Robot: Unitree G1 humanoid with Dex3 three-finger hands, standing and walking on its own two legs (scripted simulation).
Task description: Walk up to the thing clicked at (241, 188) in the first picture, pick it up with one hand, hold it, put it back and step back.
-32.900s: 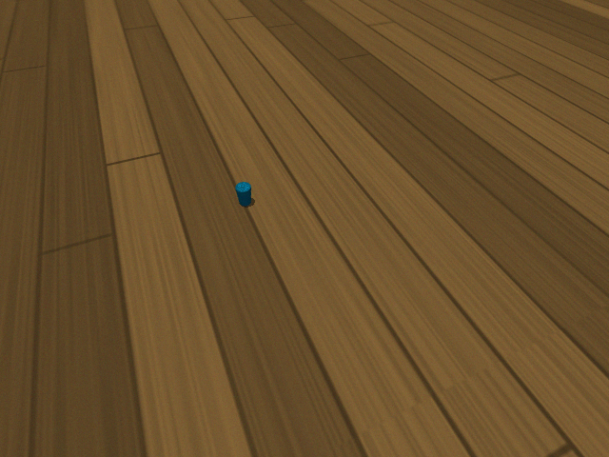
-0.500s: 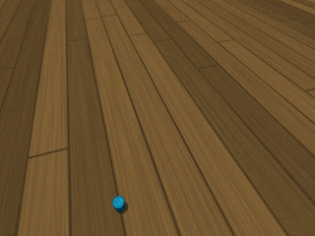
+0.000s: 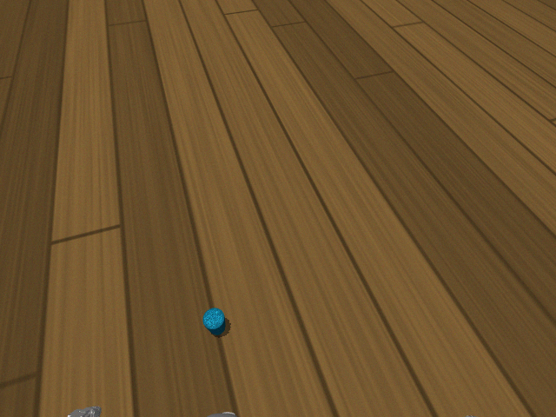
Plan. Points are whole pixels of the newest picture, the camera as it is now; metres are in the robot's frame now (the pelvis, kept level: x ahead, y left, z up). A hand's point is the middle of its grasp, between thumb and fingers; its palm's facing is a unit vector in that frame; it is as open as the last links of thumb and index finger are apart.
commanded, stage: step back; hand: left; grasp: from above
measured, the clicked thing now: (215, 323) +0.48 +0.22 -0.72
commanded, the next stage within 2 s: none
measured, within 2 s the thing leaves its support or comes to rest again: neither
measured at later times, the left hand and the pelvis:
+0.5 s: hand out of the picture +0.03 +0.27 -0.16, palm faces -0.09 -0.91 -0.40, open 7.4 cm; pelvis -0.09 +0.01 -0.02, yaw -3 degrees
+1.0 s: hand out of the picture -0.11 +0.31 -0.16, palm faces +0.02 -0.92 -0.39, open 7.4 cm; pelvis -0.23 +0.03 -0.01, yaw -1 degrees
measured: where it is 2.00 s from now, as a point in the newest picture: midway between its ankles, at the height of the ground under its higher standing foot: outside the picture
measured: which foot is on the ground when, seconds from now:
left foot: down 0.00-0.46, up 0.48-0.80, down 0.82-1.00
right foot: down 0.00-0.10, up 0.12-0.44, down 0.46-0.84, up 0.86-1.00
